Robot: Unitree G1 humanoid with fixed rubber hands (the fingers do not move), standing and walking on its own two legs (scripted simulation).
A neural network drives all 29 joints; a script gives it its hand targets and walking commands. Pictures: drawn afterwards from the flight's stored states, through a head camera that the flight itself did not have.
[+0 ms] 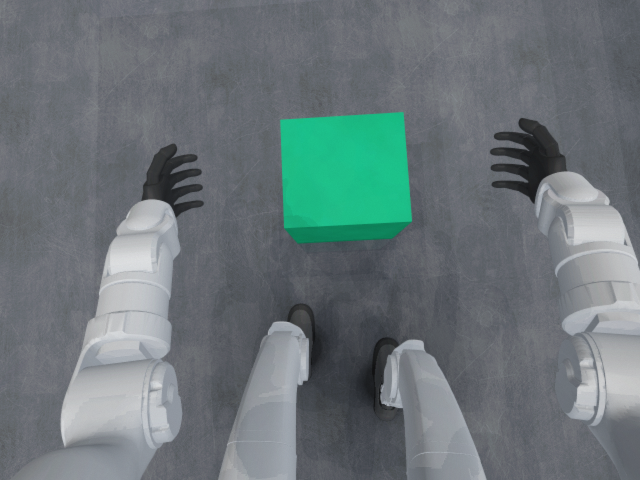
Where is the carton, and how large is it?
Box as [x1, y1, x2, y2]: [280, 112, 411, 243]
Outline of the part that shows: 403,112 280,120 284,228 298,243 391,238 411,221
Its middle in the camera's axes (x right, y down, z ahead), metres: +0.05 -0.13 +0.93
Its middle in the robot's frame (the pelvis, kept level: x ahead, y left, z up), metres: +0.55 +0.03 -0.55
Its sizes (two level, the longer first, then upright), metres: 0.260 0.233 0.281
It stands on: the floor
